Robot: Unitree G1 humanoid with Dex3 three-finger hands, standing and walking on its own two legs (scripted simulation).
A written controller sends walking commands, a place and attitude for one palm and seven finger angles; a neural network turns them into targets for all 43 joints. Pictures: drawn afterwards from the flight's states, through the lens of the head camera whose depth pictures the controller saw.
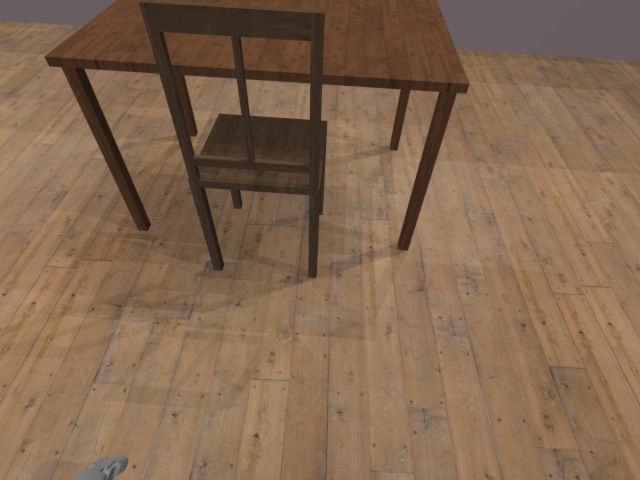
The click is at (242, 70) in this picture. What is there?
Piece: chair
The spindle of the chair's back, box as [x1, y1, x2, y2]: [231, 36, 254, 161]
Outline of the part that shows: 231,36 248,161 253,161 254,155 240,37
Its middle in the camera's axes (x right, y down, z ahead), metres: -0.20 -0.34 +1.00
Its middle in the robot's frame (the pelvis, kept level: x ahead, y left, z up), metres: +0.97 +0.24 -0.05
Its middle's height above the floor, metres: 0.72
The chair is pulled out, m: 0.00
